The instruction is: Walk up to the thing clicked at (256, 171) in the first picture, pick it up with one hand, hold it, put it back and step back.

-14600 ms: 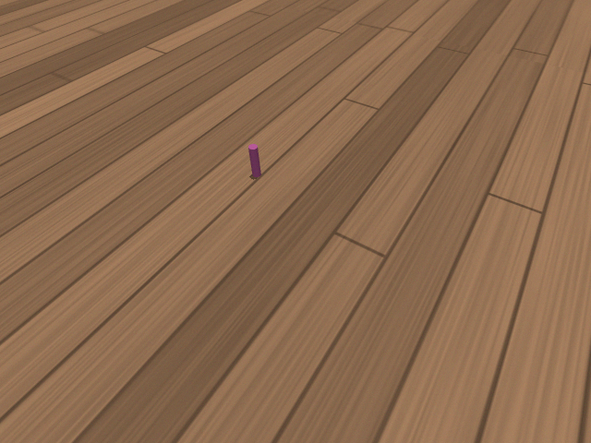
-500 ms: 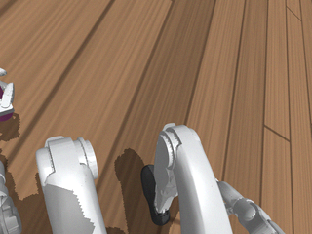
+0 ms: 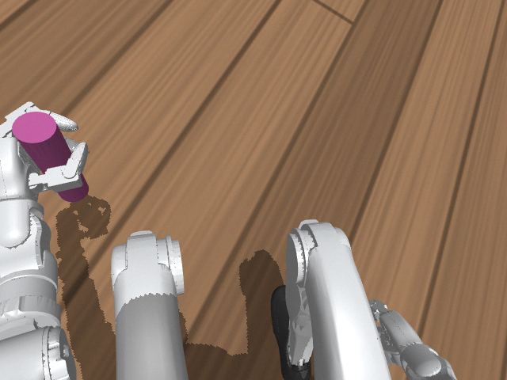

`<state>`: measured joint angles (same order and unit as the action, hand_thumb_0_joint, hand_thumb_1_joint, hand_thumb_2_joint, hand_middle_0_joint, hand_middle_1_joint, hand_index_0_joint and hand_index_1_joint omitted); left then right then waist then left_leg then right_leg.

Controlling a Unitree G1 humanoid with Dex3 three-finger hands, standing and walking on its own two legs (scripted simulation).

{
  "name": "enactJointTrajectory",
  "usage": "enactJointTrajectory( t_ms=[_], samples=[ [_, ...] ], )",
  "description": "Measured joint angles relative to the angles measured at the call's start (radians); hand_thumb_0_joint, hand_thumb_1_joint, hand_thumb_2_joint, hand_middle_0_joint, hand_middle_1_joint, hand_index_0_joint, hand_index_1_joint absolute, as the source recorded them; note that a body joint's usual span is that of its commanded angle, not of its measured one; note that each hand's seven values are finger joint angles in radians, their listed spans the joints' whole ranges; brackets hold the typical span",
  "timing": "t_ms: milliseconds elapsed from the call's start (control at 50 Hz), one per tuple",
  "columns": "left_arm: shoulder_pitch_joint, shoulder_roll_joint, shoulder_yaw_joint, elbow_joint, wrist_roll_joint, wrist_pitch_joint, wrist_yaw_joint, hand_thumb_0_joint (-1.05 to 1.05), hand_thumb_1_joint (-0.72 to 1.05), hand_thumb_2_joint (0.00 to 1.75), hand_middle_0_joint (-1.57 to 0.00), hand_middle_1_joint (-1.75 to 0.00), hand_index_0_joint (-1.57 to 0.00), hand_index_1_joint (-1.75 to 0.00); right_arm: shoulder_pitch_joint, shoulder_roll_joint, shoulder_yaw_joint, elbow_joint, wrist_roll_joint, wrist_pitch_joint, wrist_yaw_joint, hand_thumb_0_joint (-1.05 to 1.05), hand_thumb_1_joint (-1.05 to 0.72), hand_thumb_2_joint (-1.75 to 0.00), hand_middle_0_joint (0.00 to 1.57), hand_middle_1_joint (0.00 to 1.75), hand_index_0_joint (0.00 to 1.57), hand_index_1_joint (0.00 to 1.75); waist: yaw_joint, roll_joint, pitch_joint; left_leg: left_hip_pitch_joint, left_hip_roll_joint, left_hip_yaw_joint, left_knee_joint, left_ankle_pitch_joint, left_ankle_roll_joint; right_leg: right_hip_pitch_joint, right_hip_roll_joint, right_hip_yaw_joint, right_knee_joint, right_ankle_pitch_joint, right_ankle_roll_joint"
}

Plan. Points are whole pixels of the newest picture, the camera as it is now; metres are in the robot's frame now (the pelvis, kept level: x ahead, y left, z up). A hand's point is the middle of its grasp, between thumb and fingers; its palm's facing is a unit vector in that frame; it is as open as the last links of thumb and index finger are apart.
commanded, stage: settle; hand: left
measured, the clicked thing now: (57, 164) +0.42 +0.29 -0.08
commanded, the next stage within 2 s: lift in 0.88 s
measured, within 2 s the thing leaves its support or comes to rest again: neither
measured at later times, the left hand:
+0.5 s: hand (69, 139) +0.43 +0.26 +0.00, palm faces +0.22 -0.98 -0.05, open 6.2 cm
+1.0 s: hand (60, 132) +0.42 +0.26 +0.02, palm faces +0.22 -0.97 -0.05, open 6.2 cm
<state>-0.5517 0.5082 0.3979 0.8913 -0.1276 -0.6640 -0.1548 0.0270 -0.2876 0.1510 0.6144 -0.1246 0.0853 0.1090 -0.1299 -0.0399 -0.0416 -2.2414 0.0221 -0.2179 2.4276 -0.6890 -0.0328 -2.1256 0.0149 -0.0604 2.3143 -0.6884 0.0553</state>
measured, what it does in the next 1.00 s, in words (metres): stands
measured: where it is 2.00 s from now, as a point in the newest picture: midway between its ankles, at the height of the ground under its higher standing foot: (230, 363)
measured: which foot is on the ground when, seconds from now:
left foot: down 0.00-1.00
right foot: down 0.00-1.00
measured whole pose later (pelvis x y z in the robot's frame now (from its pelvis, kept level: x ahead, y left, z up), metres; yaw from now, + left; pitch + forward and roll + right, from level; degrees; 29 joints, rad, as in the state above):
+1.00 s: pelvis +0.00 -0.01 +0.05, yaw +4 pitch +31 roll -5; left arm -0.60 0.41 0.43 0.90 -0.11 -0.58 -0.21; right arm 0.10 -0.27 0.03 0.67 -0.07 0.04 0.05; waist -0.10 -0.01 -0.13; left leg -2.12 0.03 -0.14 2.24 -0.67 -0.05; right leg -2.07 -0.01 -0.01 2.20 -0.68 0.04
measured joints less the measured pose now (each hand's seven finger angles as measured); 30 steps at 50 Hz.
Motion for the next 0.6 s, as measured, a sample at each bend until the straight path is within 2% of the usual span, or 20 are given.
enactJointTrajectory(
  t_ms=[120, 260, 420, 600],
  samples=[
    [-0.004, -0.025, 0.012, -0.029, -0.002, 0.022, -0.029, 0.0, 0.13, 1.08, -1.04, -1.07, -0.88, -1.12, 0.013, -0.003, -0.032, 0.011, 0.019, -0.001, -0.014, 0.0, -0.88, -0.9, 0.21, 0.3, 0.2, 0.3, 0.005, 0.01, -0.016, 0.012, 0.001, 0.014, -0.033, -0.001, -0.014, -0.006, -0.006, 0.011, -0.011, -0.005, 0.005],
    [0.002, -0.054, 0.021, -0.056, -0.01, 0.055, -0.045, 0.0, 0.13, 1.08, -1.03, -1.07, -0.88, -1.12, 0.029, -0.003, -0.062, 0.021, 0.034, -0.006, -0.029, 0.0, -0.88, -0.9, 0.21, 0.3, 0.2, 0.3, 0.013, 0.015, -0.035, 0.034, 0.005, 0.025, -0.072, -0.003, -0.03, -0.004, -0.012, 0.017, -0.028, -0.009, -0.005],
    [-0.005, -0.084, 0.027, -0.056, -0.009, 0.072, -0.051, 0.0, 0.13, 1.09, -1.03, -1.08, -0.89, -1.12, 0.037, -0.003, -0.09, 0.032, 0.041, -0.018, -0.044, 0.01, -0.89, -0.9, 0.21, 0.3, 0.2, 0.3, 0.023, 0.024, -0.057, 0.065, 0.012, 0.038, -0.108, -0.005, -0.031, 0.013, -0.012, 0.023, -0.051, -0.01, -0.013],
    [-0.019, -0.086, 0.033, -0.037, 0.003, 0.081, -0.069, 0.0, 0.12, 1.1, -1.04, -1.08, -0.89, -1.11, 0.044, 0.004, -0.105, 0.029, 0.048, -0.029, -0.051, 0.01, -0.89, -0.9, 0.2, 0.3, 0.2, 0.3, 0.022, 0.023, -0.07, 0.084, 0.015, 0.051, -0.136, 0.004, -0.031, 0.029, -0.013, 0.031, -0.075, -0.002, -0.016]
  ],
)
